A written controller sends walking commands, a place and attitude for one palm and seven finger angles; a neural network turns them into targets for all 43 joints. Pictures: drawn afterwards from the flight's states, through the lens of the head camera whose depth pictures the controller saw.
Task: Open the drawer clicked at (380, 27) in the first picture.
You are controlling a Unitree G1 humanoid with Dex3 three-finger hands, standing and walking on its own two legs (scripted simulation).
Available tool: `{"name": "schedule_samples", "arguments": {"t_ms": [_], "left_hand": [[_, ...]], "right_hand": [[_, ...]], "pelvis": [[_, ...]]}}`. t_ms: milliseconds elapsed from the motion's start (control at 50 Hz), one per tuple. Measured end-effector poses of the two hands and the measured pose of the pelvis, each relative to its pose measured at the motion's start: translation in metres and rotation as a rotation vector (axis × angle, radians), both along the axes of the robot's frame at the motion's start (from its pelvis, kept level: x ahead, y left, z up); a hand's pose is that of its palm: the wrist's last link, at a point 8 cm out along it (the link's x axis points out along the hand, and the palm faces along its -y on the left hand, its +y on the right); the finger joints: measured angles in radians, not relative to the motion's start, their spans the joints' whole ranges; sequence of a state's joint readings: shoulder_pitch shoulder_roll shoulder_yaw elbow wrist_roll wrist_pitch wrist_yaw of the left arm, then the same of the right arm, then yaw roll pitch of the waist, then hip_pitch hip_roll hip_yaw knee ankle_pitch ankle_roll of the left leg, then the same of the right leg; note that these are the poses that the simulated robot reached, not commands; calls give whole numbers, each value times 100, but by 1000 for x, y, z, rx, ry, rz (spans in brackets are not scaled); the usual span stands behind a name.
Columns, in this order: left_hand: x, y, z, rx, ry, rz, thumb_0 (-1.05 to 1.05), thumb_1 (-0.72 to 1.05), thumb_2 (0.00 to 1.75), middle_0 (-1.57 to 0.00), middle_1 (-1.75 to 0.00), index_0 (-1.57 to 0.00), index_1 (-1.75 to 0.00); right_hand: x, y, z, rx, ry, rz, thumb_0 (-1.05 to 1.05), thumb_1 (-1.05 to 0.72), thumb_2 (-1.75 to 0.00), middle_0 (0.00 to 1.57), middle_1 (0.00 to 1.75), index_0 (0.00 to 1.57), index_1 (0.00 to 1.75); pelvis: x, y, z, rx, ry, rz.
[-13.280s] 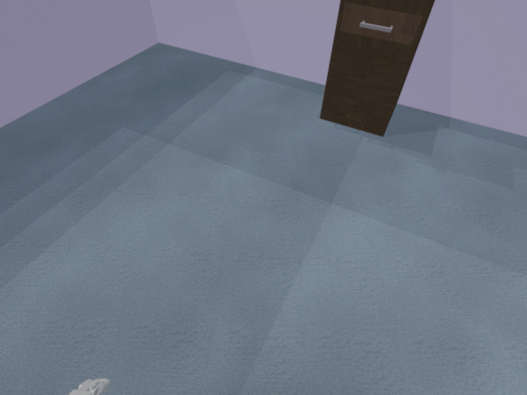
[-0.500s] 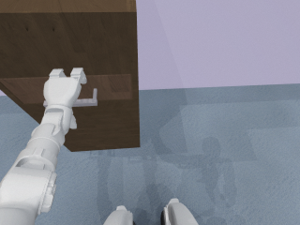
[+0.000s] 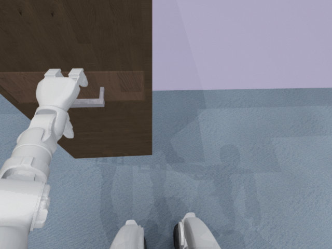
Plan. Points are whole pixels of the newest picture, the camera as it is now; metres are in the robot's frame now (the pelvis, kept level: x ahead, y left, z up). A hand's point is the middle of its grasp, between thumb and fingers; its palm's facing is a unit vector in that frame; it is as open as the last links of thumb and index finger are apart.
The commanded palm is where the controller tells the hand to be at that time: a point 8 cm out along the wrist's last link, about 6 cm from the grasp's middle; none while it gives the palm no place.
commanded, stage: move the hooked fingers above the handle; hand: left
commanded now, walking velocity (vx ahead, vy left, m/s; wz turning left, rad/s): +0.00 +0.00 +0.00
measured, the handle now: (75, 97) +0.52 +0.24 -0.05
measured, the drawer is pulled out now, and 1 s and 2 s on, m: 0.00 0.00 0.00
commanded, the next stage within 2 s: lower the fingers behind the handle in 1.04 s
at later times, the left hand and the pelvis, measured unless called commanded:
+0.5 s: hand (67, 101) +0.48 +0.23 +0.00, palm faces -0.10 -0.02 -0.99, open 13.4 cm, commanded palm +0.48 +0.23 +0.07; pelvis +0.01 +0.00 +0.02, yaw +0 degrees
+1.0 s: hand (67, 100) +0.48 +0.23 +0.00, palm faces -0.09 -0.01 -1.00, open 13.4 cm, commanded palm +0.49 +0.23 +0.07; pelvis +0.00 +0.00 +0.01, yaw +1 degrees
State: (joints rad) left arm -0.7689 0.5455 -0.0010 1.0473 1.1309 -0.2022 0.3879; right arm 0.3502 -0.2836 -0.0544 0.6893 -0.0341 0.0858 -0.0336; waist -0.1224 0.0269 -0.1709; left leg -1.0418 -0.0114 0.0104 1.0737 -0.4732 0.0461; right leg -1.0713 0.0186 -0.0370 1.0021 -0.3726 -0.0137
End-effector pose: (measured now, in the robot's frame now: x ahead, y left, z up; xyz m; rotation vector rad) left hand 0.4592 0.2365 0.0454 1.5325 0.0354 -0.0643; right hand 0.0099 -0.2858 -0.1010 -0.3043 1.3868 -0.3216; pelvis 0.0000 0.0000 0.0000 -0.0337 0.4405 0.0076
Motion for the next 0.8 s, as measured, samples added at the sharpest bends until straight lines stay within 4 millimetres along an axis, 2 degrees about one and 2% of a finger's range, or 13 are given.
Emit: {"name": "schedule_samples", "arguments": {"t_ms": [140,320,460,600,800], "left_hand": [[1,-4,0,12,-46,33,-1,-49,30,-38,-122,-36,-123],[3,-7,11,48,24,67,0,-49,30,-35,-121,-42,-123],[3,-5,14,19,48,50,0,-49,30,-36,-120,-42,-122],[2,-3,11,30,8,23,0,-49,30,-38,-121,-38,-121],[2,-5,10,36,-9,40,-1,-49,30,-39,-121,-38,-121]], "right_hand": [[17,13,-6,56,-18,4,0,-91,-90,21,30,21,30],[32,25,3,93,-70,4,0,-90,-90,21,30,21,30],[26,16,10,60,-66,5,0,-90,-90,21,30,21,30],[15,6,8,33,-29,3,0,-91,-90,21,30,21,30],[11,9,7,44,-27,-3,0,-91,-90,21,30,21,30]], "pelvis": [[5,1,3,-5,-5,4],[9,0,17,2,-40,5],[10,-1,18,4,-46,3],[8,-2,13,2,-30,6],[3,-3,13,3,-28,10]]}}
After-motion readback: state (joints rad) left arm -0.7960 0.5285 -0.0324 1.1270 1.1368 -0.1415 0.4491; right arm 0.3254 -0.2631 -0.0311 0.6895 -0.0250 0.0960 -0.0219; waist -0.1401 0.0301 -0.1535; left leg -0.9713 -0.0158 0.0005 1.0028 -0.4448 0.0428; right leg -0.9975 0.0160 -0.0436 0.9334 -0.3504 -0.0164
